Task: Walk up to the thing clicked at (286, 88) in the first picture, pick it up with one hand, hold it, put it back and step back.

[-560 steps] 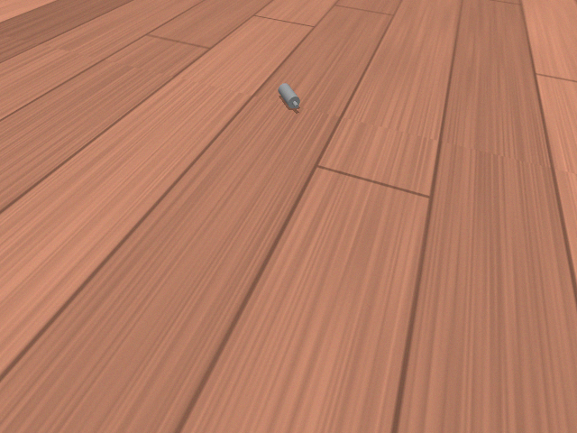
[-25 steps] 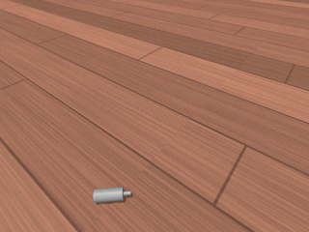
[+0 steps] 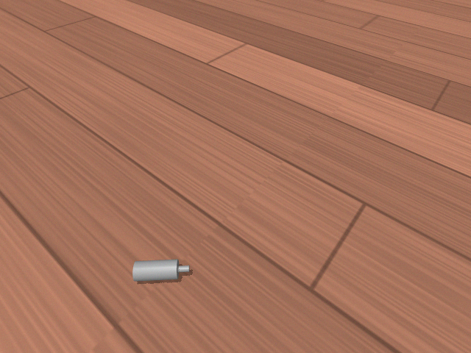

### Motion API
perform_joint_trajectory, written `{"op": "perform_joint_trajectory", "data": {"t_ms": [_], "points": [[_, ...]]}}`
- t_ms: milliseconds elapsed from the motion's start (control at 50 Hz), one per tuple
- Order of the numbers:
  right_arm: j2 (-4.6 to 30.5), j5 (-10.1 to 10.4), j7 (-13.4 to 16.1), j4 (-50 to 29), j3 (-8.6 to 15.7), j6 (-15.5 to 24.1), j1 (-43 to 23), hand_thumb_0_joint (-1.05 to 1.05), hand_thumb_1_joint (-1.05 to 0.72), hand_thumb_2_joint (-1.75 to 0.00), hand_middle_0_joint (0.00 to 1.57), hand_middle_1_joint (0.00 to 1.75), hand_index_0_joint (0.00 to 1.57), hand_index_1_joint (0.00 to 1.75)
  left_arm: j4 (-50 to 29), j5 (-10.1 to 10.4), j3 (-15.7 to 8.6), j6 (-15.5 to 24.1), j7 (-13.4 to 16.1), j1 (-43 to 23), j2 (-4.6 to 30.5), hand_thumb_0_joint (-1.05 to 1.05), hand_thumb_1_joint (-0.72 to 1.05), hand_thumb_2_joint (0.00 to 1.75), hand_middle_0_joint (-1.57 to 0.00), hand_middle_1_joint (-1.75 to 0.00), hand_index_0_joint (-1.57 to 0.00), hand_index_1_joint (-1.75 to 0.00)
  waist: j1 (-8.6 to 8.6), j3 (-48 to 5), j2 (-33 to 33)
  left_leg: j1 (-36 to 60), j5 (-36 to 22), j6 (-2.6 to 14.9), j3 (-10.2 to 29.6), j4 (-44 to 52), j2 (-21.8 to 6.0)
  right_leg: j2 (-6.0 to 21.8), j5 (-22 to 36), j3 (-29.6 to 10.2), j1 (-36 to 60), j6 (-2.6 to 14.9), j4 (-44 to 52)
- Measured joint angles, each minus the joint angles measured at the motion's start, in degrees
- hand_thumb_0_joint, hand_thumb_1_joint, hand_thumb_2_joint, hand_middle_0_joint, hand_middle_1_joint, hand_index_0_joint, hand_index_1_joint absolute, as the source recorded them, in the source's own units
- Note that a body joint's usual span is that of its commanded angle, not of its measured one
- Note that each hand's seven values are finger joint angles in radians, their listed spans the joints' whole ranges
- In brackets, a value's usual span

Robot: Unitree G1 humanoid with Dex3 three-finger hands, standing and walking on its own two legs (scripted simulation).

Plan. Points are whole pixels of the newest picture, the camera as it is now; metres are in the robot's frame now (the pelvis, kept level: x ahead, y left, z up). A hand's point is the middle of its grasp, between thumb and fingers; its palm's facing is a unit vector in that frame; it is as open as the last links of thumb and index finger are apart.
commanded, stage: stand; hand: left
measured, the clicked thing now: (162, 269) +0.60 +0.29 -0.73
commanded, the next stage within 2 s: none
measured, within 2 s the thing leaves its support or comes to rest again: neither
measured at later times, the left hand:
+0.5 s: hand out of the picture +0.10 +0.25 -0.14, palm faces +0.01 -0.94 -0.35, open 7.4 cm
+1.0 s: hand out of the picture +0.12 +0.26 -0.14, palm faces +0.02 -0.94 -0.35, open 7.4 cm
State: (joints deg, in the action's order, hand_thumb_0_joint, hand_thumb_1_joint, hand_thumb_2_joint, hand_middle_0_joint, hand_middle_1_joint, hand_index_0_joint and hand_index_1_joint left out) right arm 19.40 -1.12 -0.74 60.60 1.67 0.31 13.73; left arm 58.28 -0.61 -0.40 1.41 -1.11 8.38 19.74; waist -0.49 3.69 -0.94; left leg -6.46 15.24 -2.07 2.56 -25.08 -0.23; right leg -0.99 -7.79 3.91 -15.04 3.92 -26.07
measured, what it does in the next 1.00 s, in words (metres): stands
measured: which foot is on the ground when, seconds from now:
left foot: down 0.00-1.00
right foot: down 0.00-1.00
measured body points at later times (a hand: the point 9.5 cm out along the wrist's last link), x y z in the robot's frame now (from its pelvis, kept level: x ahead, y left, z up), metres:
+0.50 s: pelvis +0.02 +0.00 +0.01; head +0.03 -0.01 +0.46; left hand +0.10 +0.30 -0.12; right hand +0.09 -0.30 -0.14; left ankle -0.01 +0.15 -0.74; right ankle +0.08 -0.07 -0.74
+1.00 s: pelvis +0.04 +0.00 +0.01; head +0.05 -0.01 +0.46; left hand +0.12 +0.30 -0.12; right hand +0.11 -0.29 -0.14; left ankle -0.01 +0.15 -0.74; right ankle +0.08 -0.07 -0.74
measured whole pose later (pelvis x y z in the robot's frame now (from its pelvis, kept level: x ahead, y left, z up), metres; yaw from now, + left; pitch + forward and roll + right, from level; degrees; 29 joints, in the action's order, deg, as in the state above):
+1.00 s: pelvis +0.04 +0.00 +0.01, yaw +0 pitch -2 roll +0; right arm 20.2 -1.1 0.3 64.9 -0.8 0.4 7.6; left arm 67.2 0.0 -0.7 0.9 -0.7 3.9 18.9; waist 0.4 2.6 1.7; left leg -1.8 14.6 -2.2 3.1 -18.3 -1.4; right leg -2.1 -7.8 4.4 -10.6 3.5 -20.1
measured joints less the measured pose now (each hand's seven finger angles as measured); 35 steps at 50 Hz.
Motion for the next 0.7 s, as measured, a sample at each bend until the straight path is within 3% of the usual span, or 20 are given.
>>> {"op": "perform_joint_trajectory", "data": {"t_ms": [240,700], "points": [[0.2,0.1,-0.1,1.6,-1.2,0.4,-5.6,0.01,-0.91,-0.90,0.21,0.30,0.20,0.30,4.3,0.3,0.6,0.2,0.3,-2.4,0.1,0.01,0.90,0.89,-0.21,-0.30,-0.20,-0.30,1.08,-0.9,2.0,1.3,-1.0,-0.28,0.3,2.9,-0.8,-0.8,1.4,0.3,1.8,-0.03,3.8],[0.7,-0.1,0.6,4.6,-2.1,0.1,-5.8,0.01,-0.91,-0.90,0.21,0.30,0.20,0.30,8.5,0.5,-0.1,-0.3,0.1,-3.9,-0.4,0.01,0.90,0.89,-0.21,-0.30,-0.20,-0.30,1.14,-0.7,1.9,3.2,-1.0,-0.21,0.4,5.7,-1.1,-1.1,0.9,0.4,3.4,-0.26,5.8]]}}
